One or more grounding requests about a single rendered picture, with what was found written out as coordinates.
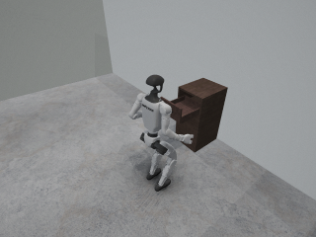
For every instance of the right robot upper arm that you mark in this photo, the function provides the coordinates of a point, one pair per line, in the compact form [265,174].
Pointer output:
[165,111]

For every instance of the right robot shin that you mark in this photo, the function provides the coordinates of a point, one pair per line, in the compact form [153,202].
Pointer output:
[167,170]

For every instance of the right robot forearm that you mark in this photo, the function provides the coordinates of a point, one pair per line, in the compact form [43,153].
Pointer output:
[174,136]

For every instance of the robot shin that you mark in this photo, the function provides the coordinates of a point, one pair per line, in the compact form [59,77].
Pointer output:
[167,170]
[156,158]

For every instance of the cabinet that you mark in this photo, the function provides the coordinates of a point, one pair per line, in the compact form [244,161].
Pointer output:
[205,126]

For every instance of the drawer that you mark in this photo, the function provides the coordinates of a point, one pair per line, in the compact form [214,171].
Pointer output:
[183,108]

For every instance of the left robot forearm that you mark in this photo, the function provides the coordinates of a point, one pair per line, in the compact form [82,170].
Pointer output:
[139,114]

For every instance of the robot right hand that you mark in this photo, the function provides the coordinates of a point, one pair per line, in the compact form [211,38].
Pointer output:
[188,138]

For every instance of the left robot upper arm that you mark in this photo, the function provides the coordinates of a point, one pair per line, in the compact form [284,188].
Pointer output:
[136,106]

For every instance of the left robot shin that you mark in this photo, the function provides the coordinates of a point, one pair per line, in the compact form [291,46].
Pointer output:
[156,158]

